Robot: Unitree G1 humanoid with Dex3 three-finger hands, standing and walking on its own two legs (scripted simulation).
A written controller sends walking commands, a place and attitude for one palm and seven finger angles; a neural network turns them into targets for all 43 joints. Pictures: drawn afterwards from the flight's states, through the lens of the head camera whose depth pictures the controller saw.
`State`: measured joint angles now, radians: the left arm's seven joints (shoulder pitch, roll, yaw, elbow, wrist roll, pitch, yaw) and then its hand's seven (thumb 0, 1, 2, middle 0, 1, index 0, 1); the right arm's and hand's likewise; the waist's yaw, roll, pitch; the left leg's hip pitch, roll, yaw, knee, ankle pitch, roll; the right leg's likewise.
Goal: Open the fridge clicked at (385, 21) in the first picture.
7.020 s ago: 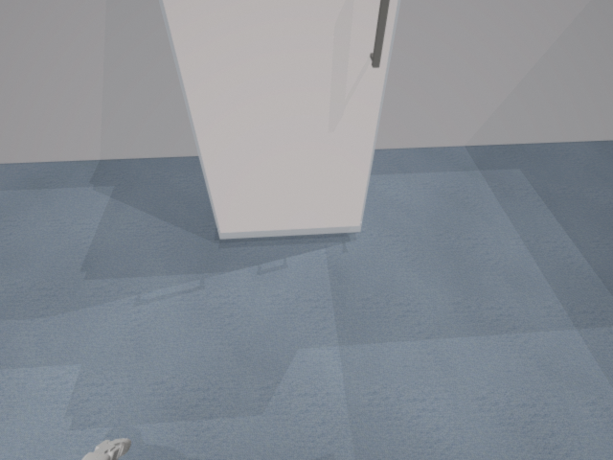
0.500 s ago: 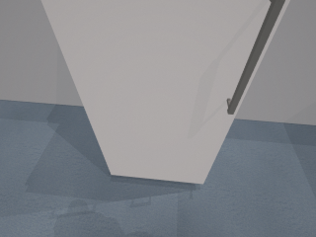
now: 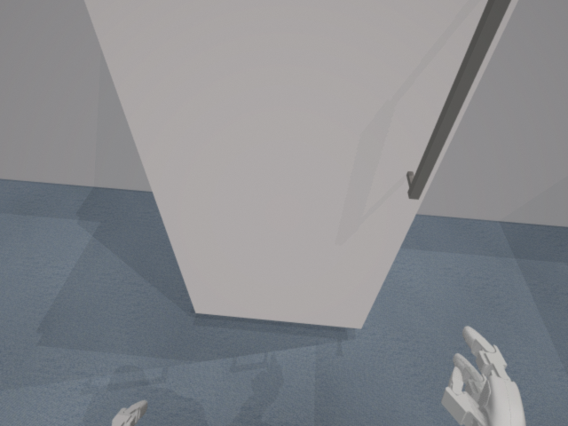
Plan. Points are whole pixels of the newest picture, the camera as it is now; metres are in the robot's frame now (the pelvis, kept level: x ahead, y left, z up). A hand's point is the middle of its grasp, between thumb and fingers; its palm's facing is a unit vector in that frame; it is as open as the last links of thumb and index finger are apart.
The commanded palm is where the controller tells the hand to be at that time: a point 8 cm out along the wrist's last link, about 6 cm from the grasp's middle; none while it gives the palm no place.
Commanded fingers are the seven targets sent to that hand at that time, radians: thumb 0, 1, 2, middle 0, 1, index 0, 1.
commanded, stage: raise the hand to about handle height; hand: right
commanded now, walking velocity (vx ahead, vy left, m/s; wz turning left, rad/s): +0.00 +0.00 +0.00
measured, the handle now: (444, 110) +0.53 -0.20 +0.20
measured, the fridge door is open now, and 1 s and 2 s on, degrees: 0 0 0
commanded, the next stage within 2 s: move the hooked fingers beside the handle in 1.94 s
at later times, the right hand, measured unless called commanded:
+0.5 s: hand (472, 382) +0.19 -0.21 +0.03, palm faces +0.02 +1.00 -0.06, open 10.1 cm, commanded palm +0.16 -0.28 +0.04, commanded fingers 0.00 -0.11 -0.56 0.26 0.81 0.26 0.81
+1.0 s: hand (533, 327) +0.23 -0.26 +0.10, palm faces +0.08 +0.99 -0.06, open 13.0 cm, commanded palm +0.20 -0.31 +0.12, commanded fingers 0.00 0.48 -0.31 0.30 1.18 0.30 1.18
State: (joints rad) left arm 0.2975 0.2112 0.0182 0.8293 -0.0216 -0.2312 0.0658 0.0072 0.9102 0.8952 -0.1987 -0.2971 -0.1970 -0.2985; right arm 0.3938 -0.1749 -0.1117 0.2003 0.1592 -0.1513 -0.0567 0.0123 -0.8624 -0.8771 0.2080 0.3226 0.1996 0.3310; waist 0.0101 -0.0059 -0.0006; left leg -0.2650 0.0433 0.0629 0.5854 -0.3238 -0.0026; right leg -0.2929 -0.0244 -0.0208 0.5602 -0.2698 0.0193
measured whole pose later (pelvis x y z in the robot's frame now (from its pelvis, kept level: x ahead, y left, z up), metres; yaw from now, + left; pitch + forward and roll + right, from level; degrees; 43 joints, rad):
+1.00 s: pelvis +0.00 -0.01 -0.01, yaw +0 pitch +1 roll +1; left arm 0.25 0.26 -0.04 0.60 -0.05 -0.30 0.10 0.01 0.91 0.90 -0.20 -0.30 -0.20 -0.30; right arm 0.18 -0.36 -0.36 0.01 0.36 -0.10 0.35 -0.01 0.26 -0.40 0.29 1.04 0.28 1.05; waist -0.04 -0.02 -0.05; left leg -0.33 0.03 0.08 0.66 -0.36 -0.01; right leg -0.39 -0.04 0.00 0.71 -0.34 0.01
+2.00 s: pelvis +0.01 +0.00 +0.01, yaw +0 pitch -2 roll +0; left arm 0.23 0.26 -0.07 0.60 -0.08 -0.23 0.12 0.01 0.91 0.90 -0.20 -0.30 -0.20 -0.30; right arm -0.09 -0.45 -0.46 0.14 0.34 0.15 0.42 -0.02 0.50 -0.30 0.30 1.20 0.30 1.20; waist -0.05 -0.05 -0.03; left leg -0.17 0.02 0.07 0.50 -0.29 0.00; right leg -0.22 -0.04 -0.01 0.52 -0.27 0.02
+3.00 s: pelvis +0.01 -0.01 +0.00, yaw +1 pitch +3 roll +1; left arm 0.31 0.28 -0.05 0.63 -0.07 -0.14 0.11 0.01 0.91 0.90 -0.20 -0.30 -0.20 -0.30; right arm -0.55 -0.53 -0.43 0.71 0.23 0.02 0.38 -0.02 0.50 -0.30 0.30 1.20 0.30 1.20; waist 0.02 -0.02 -0.03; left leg -0.28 0.02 0.05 0.52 -0.29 -0.01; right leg -0.34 -0.05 -0.02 0.56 -0.28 0.01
